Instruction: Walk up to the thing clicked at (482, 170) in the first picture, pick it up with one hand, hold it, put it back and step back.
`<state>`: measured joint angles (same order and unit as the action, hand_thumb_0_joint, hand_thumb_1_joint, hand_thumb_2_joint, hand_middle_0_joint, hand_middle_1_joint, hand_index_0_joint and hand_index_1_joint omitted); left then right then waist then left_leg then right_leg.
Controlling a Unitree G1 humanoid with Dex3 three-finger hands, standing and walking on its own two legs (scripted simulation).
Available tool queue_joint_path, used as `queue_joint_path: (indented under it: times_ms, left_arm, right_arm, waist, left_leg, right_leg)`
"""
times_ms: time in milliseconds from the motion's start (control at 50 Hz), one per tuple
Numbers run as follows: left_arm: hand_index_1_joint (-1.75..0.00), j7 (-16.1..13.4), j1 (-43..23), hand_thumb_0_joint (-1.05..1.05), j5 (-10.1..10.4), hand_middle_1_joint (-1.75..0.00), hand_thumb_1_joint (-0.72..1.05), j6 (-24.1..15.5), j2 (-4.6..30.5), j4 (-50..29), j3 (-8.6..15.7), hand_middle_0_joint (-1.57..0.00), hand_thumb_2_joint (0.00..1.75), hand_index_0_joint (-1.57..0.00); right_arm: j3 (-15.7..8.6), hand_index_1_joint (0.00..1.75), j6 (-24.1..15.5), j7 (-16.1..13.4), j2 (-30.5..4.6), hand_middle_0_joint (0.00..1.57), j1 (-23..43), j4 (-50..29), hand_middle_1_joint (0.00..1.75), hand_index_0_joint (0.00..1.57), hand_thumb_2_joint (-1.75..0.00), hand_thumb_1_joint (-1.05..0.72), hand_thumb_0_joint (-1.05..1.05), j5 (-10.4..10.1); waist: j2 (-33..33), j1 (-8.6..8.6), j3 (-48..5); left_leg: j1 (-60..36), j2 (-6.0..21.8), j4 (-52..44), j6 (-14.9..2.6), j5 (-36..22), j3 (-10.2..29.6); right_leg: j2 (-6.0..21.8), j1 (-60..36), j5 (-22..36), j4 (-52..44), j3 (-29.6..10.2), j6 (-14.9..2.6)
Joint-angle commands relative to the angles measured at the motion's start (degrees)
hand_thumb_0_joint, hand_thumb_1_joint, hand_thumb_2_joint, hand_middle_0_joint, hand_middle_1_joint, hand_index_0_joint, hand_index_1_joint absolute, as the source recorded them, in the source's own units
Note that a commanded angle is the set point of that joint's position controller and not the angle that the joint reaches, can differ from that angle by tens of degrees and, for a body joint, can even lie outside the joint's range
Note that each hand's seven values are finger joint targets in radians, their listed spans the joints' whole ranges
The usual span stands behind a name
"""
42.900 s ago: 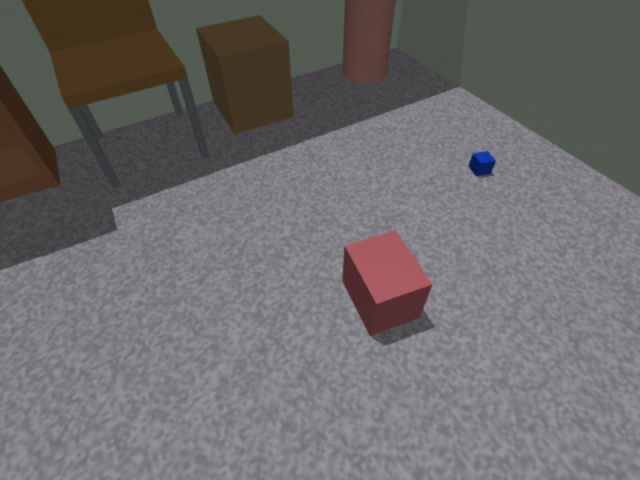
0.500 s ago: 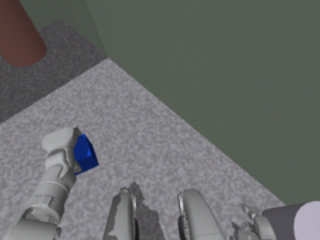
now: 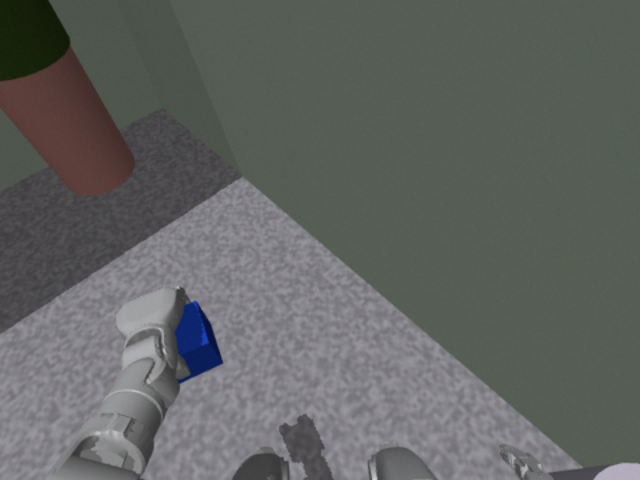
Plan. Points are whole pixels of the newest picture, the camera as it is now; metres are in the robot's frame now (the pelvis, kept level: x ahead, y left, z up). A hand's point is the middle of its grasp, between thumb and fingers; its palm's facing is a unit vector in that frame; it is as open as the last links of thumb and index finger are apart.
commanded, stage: lift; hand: left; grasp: from above
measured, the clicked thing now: (185, 343) +0.33 +0.21 -0.12
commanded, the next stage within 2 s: hold in 0.16 s
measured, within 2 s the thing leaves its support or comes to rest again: neither
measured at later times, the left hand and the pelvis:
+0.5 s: hand (156, 327) +0.32 +0.22 -0.02, palm faces -0.38 -0.18 -0.91, open 10.6 cm; pelvis +0.01 +0.00 +0.03, yaw +0 degrees
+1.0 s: hand (145, 334) +0.30 +0.22 +0.01, palm faces -0.39 -0.17 -0.90, open 10.6 cm; pelvis +0.00 +0.00 +0.04, yaw +0 degrees
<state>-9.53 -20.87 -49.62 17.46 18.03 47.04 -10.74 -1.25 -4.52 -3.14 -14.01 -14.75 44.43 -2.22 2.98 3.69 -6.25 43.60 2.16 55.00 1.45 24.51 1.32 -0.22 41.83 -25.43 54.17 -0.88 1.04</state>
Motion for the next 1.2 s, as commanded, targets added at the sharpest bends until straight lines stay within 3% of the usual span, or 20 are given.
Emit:
queue_joint_path:
  times_ms: [0,80,160,180,240,260,280,300,320,400,420,520,620,700,840,1020,1040,1060,1140,1180]
  left_arm:
    - [-0.59,-1.8,-15.1,0.00,-1.5,-0.56,0.56,-0.4,10.0,-9.1,2.5,-1.03,0.76,-1.00]
    - [-0.61,-2.1,-16.6,0.00,-1.7,-0.58,0.58,-0.1,10.3,-9.5,2.7,-1.03,0.79,-1.00]
    - [-0.63,-2.1,-16.6,0.00,-2.1,-0.59,0.58,0.1,10.5,-10.5,2.7,-1.04,0.84,-1.00]
    - [-0.62,-2.1,-15.5,0.00,-2.2,-0.58,0.60,0.3,9.5,-8.8,2.6,-1.05,0.83,-1.02]
    - [-0.61,-1.4,-15.9,0.00,-2.1,-0.57,0.62,0.4,8.8,-10.2,1.7,-1.07,0.83,-1.04]
    - [-0.63,-1.2,-15.2,0.00,-2.3,-0.60,0.57,0.6,9.7,-10.6,2.3,-1.03,0.81,-1.00]
    - [-0.64,-0.8,-15.8,0.00,-2.2,-0.61,0.54,0.7,8.8,-10.3,1.7,-1.00,0.79,-0.97]
    - [-0.64,-0.7,-17.2,0.00,-2.3,-0.61,0.54,0.7,9.7,-12.6,1.9,-1.00,0.79,-0.97]
    - [-0.64,-0.5,-16.3,0.00,-2.7,-0.61,0.55,1.1,8.4,-10.5,1.2,-1.01,0.80,-0.98]
    - [-0.65,-0.1,-15.5,0.00,-2.3,-0.63,0.58,1.7,7.7,-10.7,0.9,-1.02,0.78,-1.00]
    - [-0.65,0.1,-17.7,0.00,-2.3,-0.64,0.58,1.6,9.0,-13.7,1.1,-1.01,0.77,-0.99]
    - [-0.65,1.7,-16.3,0.00,-2.6,-0.64,0.59,2.2,8.3,-14.3,0.4,-1.01,0.78,-1.00]
    - [-0.65,3.1,-15.2,0.00,-2.8,-0.62,0.58,2.7,10.1,-17.9,1.0,-1.03,0.80,-1.00]
    - [-0.65,4.2,-14.4,0.00,-3.2,-0.61,0.57,2.9,9.3,-18.7,0.1,-1.03,0.81,-1.00]
    - [-0.67,6.7,-14.2,0.00,-2.8,-0.65,0.59,2.7,10.4,-21.8,0.4,-1.02,0.82,-1.00]
    - [-0.65,7.5,-12.5,0.00,-3.3,-0.64,0.58,3.0,10.5,-24.3,0.6,-1.00,0.78,-0.99]
    - [-0.66,7.7,-12.8,0.00,-3.3,-0.64,0.57,3.2,11.2,-25.1,0.9,-1.00,0.79,-0.98]
    - [-0.68,7.7,-14.0,0.00,-3.2,-0.66,0.58,3.1,11.7,-26.0,1.0,-1.00,0.78,-0.99]
    - [-0.66,8.1,-12.0,0.00,-3.4,-0.64,0.60,3.7,10.5,-24.9,0.4,-1.03,0.79,-1.01]
    - [-0.66,8.5,-12.6,0.00,-3.3,-0.65,0.58,3.8,12.1,-26.5,1.6,-1.00,0.77,-0.99]
  right_arm:
    - [-2.5,0.30,-1.9,-0.1,-7.6,0.20,-1.6,-5.7,0.30,0.20,-0.90,-0.89,0.00,0.1]
    - [-2.7,0.30,-1.7,0.4,-8.0,0.20,-1.4,-5.5,0.30,0.20,-0.90,-0.89,0.00,0.0]
    - [-2.7,0.30,-1.6,0.7,-7.7,0.20,0.2,-6.1,0.30,0.20,-0.90,-0.89,0.00,-0.1]
    - [-2.6,0.30,-1.6,0.9,-7.8,0.20,0.0,-6.0,0.30,0.20,-0.90,-0.89,0.00,0.0]
    - [-2.8,0.30,-1.6,1.1,-8.0,0.20,0.8,-6.5,0.30,0.20,-0.90,-0.89,0.00,-0.2]
    - [-2.9,0.30,-1.5,1.1,-7.9,0.20,1.1,-6.5,0.30,0.20,-0.90,-0.89,0.00,-0.3]
    - [-2.8,0.30,-1.5,1.3,-8.0,0.20,1.2,-6.6,0.30,0.20,-0.90,-0.90,0.00,-0.2]
    - [-2.8,0.30,-1.5,1.3,-8.0,0.20,1.2,-6.7,0.30,0.20,-0.90,-0.90,0.00,-0.2]
    - [-2.7,0.30,-1.4,1.4,-8.0,0.20,1.6,-6.8,0.30,0.20,-0.90,-0.90,0.00,-0.2]
    - [-2.7,0.30,-1.3,1.6,-8.0,0.20,2.2,-7.3,0.30,0.20,-0.90,-0.90,0.00,-0.3]
    - [-2.8,0.30,-1.3,1.6,-8.1,0.20,2.4,-7.6,0.30,0.20,-0.90,-0.90,0.00,-0.3]
    - [-2.3,0.30,-1.3,1.7,-7.9,0.20,4.0,-8.6,0.30,0.20,-0.90,-0.90,0.00,-0.5]
    - [-2.0,0.30,-1.2,1.7,-7.8,0.20,5.1,-9.8,0.30,0.20,-0.90,-0.90,0.00,-0.6]
    - [-1.8,0.30,-1.2,1.6,-7.7,0.20,5.6,-10.5,0.30,0.20,-0.90,-0.90,0.00,-0.6]
    - [-1.4,0.30,-1.2,1.3,-7.5,0.20,7.1,-11.6,0.30,0.20,-0.90,-0.90,0.00,-0.7]
    - [-1.1,0.30,-1.6,1.2,-7.2,0.20,7.9,-12.4,0.30,0.20,-0.90,-0.90,0.00,-0.8]
    - [-1.1,0.30,-1.5,1.1,-7.2,0.20,8.2,-12.5,0.30,0.20,-0.90,-0.90,0.00,-0.9]
    - [-1.0,0.30,-1.5,1.1,-7.3,0.20,8.2,-12.4,0.30,0.20,-0.90,-0.90,0.00,-0.8]
    - [-0.9,0.30,-1.6,1.0,-7.2,0.20,8.9,-12.7,0.30,0.20,-0.90,-0.90,0.00,-0.9]
    - [-0.9,0.30,-1.6,1.0,-7.0,0.20,9.3,-12.8,0.30,0.20,-0.90,-0.90,0.00,-0.9]
  waist:
    - [-2.2,-0.37,-17.3]
    - [-1.5,-0.01,-17.0]
    - [-1.1,-1.40,-15.6]
    - [-1.5,-0.70,-14.3]
    - [-1.9,-0.96,-14.0]
    - [-1.4,-1.89,-14.5]
    - [-1.8,-0.93,-14.2]
    - [-1.3,-1.60,-15.3]
    - [-1.8,-1.06,-13.8]
    - [-4.2,-1.55,-12.9]
    - [-2.9,-1.67,-13.5]
    - [-3.2,-2.12,-11.8]
    - [-2.3,-3.34,-12.3]
    - [-3.3,-2.70,-11.5]
    - [-1.9,-3.46,-9.8]
    - [-3.4,-3.67,-9.9]
    - [-2.8,-4.32,-10.4]
    - [-2.3,-3.64,-10.2]
    - [-3.9,-3.71,-8.8]
    - [-2.5,-4.09,-9.1]
  left_leg:
    - [-15.2,-2.6,-9.1,-1.73,-18.5,-1.2]
    - [-18.7,-2.5,-11.7,-1.48,-20.2,-1.3]
    - [-19.6,-3.1,-14.3,-1.26,-18.8,-1.6]
    - [-19.4,-3.0,-14.6,-1.23,-18.4,-1.5]
    - [-21.2,-2.7,-16.1,-1.09,-18.9,-1.4]
    - [-21.6,-2.9,-16.1,-1.12,-19.8,-1.7]
    - [-21.6,-2.9,-16.0,-1.20,-20.5,-1.8]
    - [-23.1,-2.8,-16.7,-1.08,-21.2,-1.6]
    - [-22.9,-2.8,-17.0,-1.12,-21.0,-1.6]
    - [-23.0,-2.9,-18.0,-1.34,-20.7,-1.5]
    - [-23.7,-3.0,-18.1,-1.38,-20.5,-1.8]
    - [-24.4,-2.8,-19.8,-1.18,-19.2,-1.6]
    - [-25.8,-3.1,-20.8,-1.26,-18.7,-2.0]
    - [-26.5,-2.9,-21.1,-1.43,-19.7,-1.9]
    - [-27.2,-2.8,-23.1,-1.31,-17.4,-2.2]
    - [-28.0,-3.1,-23.4,-1.67,-17.5,-2.4]
    - [-28.6,-3.2,-23.7,-1.48,-18.0,-2.7]
    - [-28.9,-3.0,-23.9,-1.45,-17.4,-2.6]
    - [-28.8,-3.2,-24.5,-1.72,-16.7,-2.7]
    - [-29.4,-3.2,-24.8,-1.64,-16.1,-2.8]
  right_leg:
    - [-1.7,-13.0,20.7,-11.0,0.6,-0.56]
    - [-1.7,-14.8,21.7,-13.0,0.6,-0.62]
    - [-1.4,-17.3,20.2,-15.5,0.2,-0.58]
    - [-1.5,-16.5,19.6,-15.7,0.2,-0.68]
    - [-1.6,-17.5,19.6,-16.5,0.5,-0.80]
    - [-1.5,-18.5,20.6,-16.8,0.3,-0.69]
    - [-1.5,-18.6,21.6,-16.9,0.1,-0.58]
    - [-1.6,-19.3,21.9,-17.0,0.5,-0.76]
    - [-1.6,-18.8,21.8,-17.2,0.5,-0.71]
    - [-1.5,-20.2,21.8,-18.4,0.3,-0.47]
    - [-1.4,-20.2,21.8,-18.9,0.1,-0.48]
    - [-1.5,-20.4,19.5,-19.5,0.3,-0.78]
    - [-1.4,-22.3,18.6,-20.7,0.2,-0.84]
    - [-1.5,-22.3,19.7,-20.9,0.3,-0.73]
    - [-1.5,-22.6,16.8,-22.3,0.3,-0.97]
    - [-1.2,-23.6,17.0,-23.7,-0.2,-0.56]
    - [-1.3,-24.2,17.1,-23.8,0.0,-0.65]
    - [-1.4,-23.6,16.6,-23.8,-0.1,-0.70]
    - [-1.3,-23.5,16.0,-24.7,0.0,-0.52]
    - [-1.2,-24.0,15.2,-25.1,-0.1,-0.61]
